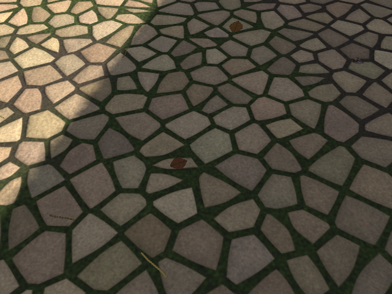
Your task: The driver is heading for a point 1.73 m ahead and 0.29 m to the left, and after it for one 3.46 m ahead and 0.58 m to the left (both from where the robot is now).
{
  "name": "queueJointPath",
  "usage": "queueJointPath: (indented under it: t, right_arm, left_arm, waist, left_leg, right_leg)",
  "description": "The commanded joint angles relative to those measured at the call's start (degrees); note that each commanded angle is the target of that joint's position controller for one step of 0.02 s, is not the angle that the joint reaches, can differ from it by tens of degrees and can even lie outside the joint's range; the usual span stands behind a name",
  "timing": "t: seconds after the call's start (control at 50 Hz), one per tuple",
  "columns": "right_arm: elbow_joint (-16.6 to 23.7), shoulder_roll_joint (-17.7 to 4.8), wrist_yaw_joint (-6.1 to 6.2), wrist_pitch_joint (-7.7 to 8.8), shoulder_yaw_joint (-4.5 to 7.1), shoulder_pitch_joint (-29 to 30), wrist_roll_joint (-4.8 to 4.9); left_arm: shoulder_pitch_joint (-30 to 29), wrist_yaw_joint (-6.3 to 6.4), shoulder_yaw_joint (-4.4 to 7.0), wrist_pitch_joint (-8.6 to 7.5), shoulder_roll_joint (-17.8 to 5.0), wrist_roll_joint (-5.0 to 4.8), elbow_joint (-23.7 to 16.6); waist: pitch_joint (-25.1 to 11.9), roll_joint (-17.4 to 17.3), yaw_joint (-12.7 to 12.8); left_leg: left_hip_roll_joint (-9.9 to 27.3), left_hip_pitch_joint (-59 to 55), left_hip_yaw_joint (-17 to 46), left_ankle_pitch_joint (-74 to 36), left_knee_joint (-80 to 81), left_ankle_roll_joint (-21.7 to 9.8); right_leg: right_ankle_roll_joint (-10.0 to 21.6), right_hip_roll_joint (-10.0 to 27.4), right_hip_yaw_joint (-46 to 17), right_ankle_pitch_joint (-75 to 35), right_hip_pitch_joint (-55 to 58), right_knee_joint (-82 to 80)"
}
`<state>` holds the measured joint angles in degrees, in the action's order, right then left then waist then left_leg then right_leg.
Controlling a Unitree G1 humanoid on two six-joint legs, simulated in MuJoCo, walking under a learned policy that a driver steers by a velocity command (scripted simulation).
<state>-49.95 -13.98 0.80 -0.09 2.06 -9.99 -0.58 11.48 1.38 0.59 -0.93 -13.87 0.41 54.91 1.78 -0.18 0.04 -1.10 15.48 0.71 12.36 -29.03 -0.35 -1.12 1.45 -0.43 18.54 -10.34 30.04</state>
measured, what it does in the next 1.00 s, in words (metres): stands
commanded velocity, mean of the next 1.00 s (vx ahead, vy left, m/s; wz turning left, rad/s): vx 0.00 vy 0.00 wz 0.00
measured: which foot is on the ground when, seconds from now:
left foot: down 0.00-1.00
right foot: down 0.00-1.00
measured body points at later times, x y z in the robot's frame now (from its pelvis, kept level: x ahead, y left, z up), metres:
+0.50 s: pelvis +0.01 -0.01 +0.00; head +0.02 -0.01 +0.45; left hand +0.05 +0.25 -0.14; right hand +0.09 -0.27 -0.14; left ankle +0.03 +0.12 -0.74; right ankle -0.03 -0.13 -0.74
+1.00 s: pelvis +0.01 -0.01 +0.00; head +0.02 -0.01 +0.45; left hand +0.00 +0.23 -0.15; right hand +0.05 -0.26 -0.15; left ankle +0.03 +0.12 -0.74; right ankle -0.03 -0.13 -0.74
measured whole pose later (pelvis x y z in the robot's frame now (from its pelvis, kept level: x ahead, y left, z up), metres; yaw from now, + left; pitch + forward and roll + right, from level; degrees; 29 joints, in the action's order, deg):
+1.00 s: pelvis +0.01 -0.01 +0.00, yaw +0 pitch -1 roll +0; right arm -64.6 -11.9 2.5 -1.1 1.5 -10.2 0.1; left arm 17.1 2.1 -0.2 -0.8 -11.2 0.2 62.9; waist 2.2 -0.1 -0.1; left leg 0.2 14.0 1.7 12.2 -27.5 0.8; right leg 0.0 0.1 0.5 17.6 -8.0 26.8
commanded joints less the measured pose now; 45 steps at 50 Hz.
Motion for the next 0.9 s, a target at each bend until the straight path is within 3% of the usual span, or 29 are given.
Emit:
queueJointPath:
  t: [0.02,0.22,0.48,0.9]
  right_arm:
    - [1.75,-5.78,0.35,0.5,1.37,1.42,0.24]
    - [-3.35,-6.38,1.24,-0.46,1.55,1.74,0.49]
    - [-8.53,-5.86,1.53,-0.7,1.28,2.32,0.55]
    - [-12.99,-4.12,1.8,-0.63,0.42,-0.51,0.64]
  left_arm:
    - [1.0,0.25,1.34,-0.28,-7.35,-0.16,-1.01]
    - [0.94,0.17,1.0,0.08,-6.62,-0.19,2.19]
    - [2.83,0.56,0.59,0.15,-5.74,-0.04,4.99]
    - [8.41,0.88,0.09,-0.09,-3.28,-0.14,7.07]
  waist:
    - [-3.18,0.43,0.54]
    - [-2.24,0.22,0.3]
    - [-0.58,0.4,0.16]
    - [0.96,0.2,-0.1]
  left_leg:
    - [2.6,-6.37,2.7,-13.96,2.4,-1.68]
    - [2.79,-8.14,2.51,-14.82,2.98,-1.27]
    - [2.53,-7.41,2.06,-10.62,4.34,-0.86]
    - [2.27,-5.73,1.75,-7.23,5.06,-0.65]
  right_leg:
    - [1.45,2.0,-2.0,-12.28,-2.81,-5.72]
    - [1.49,1.1,-1.1,-13.71,-1.96,-7.05]
    - [1.42,0.44,-0.5,-9.45,-2.56,-8.61]
    - [1.63,-0.12,-0.09,-6.33,-3.96,-9.34]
